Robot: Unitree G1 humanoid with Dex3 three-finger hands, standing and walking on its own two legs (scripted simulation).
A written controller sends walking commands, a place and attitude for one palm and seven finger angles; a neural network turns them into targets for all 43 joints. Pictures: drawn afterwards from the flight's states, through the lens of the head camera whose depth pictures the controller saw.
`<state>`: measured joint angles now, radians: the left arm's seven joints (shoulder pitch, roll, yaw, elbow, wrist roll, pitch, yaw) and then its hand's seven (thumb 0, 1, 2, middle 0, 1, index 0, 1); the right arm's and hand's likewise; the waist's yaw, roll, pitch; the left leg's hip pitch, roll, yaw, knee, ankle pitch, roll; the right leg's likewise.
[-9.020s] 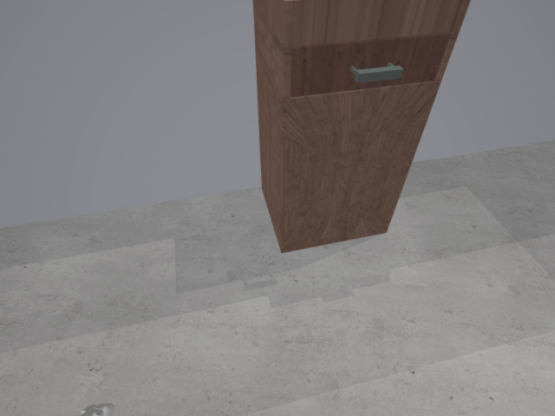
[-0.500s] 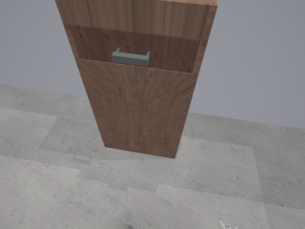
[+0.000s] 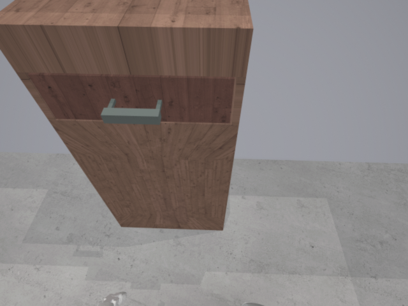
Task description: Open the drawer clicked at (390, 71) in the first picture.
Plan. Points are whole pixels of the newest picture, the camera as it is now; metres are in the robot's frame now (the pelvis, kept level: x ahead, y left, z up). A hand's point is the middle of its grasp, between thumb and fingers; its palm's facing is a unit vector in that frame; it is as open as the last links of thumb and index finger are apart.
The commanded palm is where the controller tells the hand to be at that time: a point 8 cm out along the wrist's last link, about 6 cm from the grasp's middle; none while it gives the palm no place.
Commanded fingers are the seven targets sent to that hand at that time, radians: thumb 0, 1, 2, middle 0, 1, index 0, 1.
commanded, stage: come to a stop and stand still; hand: left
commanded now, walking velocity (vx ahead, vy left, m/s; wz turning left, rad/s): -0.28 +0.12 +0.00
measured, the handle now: (134, 109) +0.53 +0.18 +0.07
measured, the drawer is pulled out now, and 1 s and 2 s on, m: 0.00 0.00 0.00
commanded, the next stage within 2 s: look again from close up in 0.90 s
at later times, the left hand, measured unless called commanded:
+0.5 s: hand out of the picture -0.04 +0.27 -0.15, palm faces +0.06 -0.95 -0.29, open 7.4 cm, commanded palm none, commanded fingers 0.00 0.90 0.90 -0.20 -0.30 -0.20 -0.30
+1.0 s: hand out of the picture -0.07 +0.21 -0.15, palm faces +0.05 -0.98 -0.18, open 7.4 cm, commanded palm none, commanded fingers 0.00 0.90 0.90 -0.20 -0.30 -0.20 -0.30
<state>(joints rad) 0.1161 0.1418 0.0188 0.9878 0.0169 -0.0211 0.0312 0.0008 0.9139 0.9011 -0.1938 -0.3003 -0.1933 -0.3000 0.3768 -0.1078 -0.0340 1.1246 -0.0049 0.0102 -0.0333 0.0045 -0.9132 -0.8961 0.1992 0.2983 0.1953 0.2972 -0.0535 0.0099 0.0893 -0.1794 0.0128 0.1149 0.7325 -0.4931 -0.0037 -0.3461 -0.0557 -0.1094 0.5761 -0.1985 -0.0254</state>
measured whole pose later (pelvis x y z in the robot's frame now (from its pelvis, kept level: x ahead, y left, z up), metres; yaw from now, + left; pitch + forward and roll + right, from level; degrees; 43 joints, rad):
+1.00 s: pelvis -0.07 +0.05 +0.02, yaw -2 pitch +0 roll +1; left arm 0.36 0.12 0.03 1.02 0.03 -0.02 0.01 0.01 0.91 0.90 -0.20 -0.30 -0.20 -0.30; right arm 0.37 -0.18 -0.02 1.03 -0.02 0.01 -0.01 0.01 -0.91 -0.90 0.20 0.30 0.19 0.30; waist 0.01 0.00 -0.02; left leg -0.26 0.02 0.04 0.51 -0.30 0.01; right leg -0.18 0.04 -0.06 0.39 -0.21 -0.08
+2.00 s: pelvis -0.01 +0.02 +0.00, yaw -2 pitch +1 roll +1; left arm 0.36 0.13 0.04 1.04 0.03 0.00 0.01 0.00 0.91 0.90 -0.20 -0.30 -0.19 -0.30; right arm 0.33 -0.16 -0.01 1.12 -0.03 0.01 -0.06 0.00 -0.91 -0.90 0.20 0.30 0.20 0.30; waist 0.00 0.01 0.00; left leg -0.25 0.05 0.04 0.66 -0.42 0.00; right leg -0.18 0.07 -0.07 0.55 -0.40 -0.11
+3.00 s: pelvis -0.07 +0.08 +0.00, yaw -4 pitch -5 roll -1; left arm 0.29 0.19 0.01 0.94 0.03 0.03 0.04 0.00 0.91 0.90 -0.19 -0.30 -0.19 -0.30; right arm 0.36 -0.15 0.01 1.02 -0.02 0.03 -0.01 0.01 -0.91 -0.90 0.20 0.30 0.20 0.30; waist -0.02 0.02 -0.01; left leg -0.31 -0.09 0.10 0.55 -0.19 0.14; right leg -0.29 -0.02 0.04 0.64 -0.39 -0.04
